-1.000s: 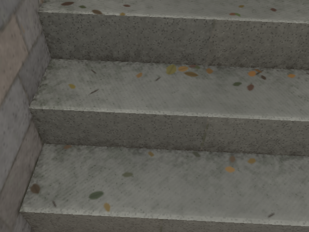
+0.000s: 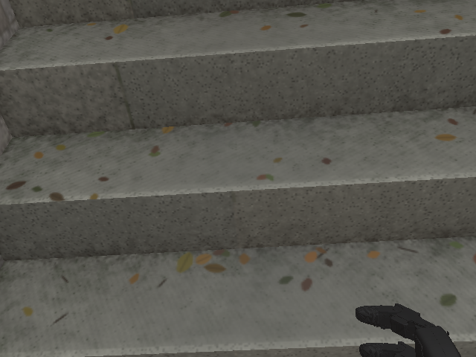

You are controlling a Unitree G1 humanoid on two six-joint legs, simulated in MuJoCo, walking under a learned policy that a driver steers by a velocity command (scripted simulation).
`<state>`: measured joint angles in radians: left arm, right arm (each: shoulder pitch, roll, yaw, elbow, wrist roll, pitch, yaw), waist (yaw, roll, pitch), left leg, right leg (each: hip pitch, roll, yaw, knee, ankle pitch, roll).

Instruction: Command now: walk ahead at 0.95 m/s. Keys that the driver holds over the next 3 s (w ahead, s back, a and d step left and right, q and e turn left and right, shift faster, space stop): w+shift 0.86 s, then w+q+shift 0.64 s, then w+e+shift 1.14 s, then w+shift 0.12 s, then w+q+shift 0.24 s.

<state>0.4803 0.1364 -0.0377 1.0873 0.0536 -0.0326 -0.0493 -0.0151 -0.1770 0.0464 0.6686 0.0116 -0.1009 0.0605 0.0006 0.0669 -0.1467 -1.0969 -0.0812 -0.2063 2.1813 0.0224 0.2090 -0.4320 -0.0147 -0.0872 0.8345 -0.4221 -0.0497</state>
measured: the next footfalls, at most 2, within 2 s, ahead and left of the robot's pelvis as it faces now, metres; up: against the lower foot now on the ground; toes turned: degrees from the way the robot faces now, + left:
left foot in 0.30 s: +0.31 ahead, +0.04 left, +0.19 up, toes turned +4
right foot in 0.68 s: +0.56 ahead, -0.20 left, +0.38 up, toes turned -4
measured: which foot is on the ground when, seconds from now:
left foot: up 0.00-0.28, down 0.30-0.72, up 0.74-1.00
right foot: down 0.00-0.32, up 0.34-0.66, down 0.68-1.00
